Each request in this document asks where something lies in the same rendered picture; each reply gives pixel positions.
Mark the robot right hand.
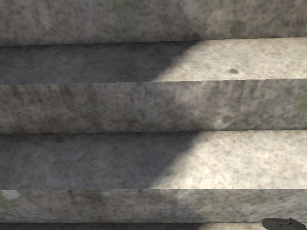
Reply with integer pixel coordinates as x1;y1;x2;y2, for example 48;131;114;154
262;218;307;230

